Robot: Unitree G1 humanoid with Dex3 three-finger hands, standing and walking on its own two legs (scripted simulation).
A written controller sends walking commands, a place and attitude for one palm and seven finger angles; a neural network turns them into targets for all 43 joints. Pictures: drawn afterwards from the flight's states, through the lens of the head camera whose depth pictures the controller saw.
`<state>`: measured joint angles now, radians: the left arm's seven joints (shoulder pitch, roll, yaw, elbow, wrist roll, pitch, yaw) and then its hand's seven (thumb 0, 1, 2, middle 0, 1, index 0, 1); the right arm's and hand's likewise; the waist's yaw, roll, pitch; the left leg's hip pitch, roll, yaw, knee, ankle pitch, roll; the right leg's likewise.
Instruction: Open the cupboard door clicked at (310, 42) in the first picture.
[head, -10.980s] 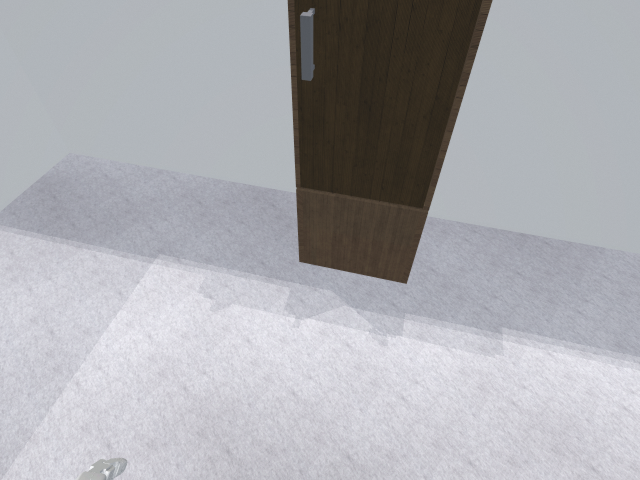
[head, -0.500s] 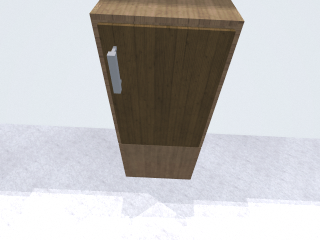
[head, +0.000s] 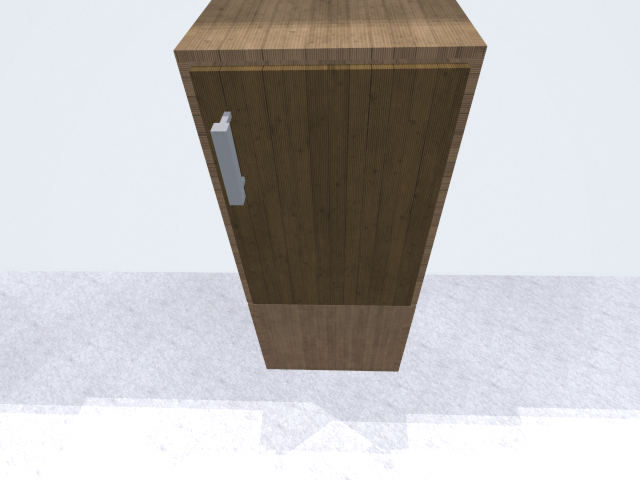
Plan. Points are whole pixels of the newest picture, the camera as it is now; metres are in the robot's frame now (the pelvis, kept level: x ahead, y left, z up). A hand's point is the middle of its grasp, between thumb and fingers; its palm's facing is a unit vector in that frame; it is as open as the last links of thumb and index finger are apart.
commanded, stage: look again from close up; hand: left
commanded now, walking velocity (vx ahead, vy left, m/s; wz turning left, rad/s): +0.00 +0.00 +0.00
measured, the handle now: (232, 159) +0.56 +0.17 +0.11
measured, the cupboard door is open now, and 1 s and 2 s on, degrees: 0 0 0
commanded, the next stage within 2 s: raise the hand with hooked fingers in 0.06 s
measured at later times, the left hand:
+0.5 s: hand (194, 428) +0.19 +0.17 -0.01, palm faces +0.01 -1.00 -0.05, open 8.1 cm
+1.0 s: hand (144, 395) +0.21 +0.22 +0.03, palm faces +0.04 -1.00 -0.06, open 11.1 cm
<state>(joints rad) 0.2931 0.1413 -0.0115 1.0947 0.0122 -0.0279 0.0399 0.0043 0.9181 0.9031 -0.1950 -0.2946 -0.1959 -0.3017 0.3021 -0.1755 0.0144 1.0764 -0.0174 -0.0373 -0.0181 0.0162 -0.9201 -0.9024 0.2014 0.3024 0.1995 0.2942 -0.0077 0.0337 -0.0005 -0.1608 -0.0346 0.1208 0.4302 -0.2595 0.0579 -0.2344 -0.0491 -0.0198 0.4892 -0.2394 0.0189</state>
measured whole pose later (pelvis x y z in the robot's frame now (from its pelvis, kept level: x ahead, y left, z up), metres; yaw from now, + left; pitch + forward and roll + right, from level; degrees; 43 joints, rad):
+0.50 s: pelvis +0.00 -0.04 -0.05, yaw +2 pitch +10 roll +1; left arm 0.38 0.22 0.21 0.18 -0.28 -0.55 -0.38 0.00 0.71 0.81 -0.21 -0.43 -0.21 -0.43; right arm 0.15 -0.28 -0.07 0.56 0.02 -0.27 0.00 0.01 -0.90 -0.90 0.20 0.30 0.20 0.29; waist -0.01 -0.03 -0.12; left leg -0.63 0.02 0.07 0.93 -0.47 0.00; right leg -0.67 -0.03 -0.07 0.95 -0.45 -0.04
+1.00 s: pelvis -0.01 -0.03 -0.04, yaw +3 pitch +9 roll -1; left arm 0.28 0.34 0.34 0.09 -0.39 -0.29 -0.43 0.01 0.13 0.57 -0.25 -0.80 -0.25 -0.80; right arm 0.31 -0.24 0.05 0.59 0.04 -0.26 -0.05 0.02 -0.90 -0.90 0.21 0.30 0.21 0.30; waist -0.01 0.04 -0.08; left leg -0.59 0.03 0.02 0.88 -0.44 0.01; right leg -0.59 -0.01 -0.11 0.83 -0.39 -0.03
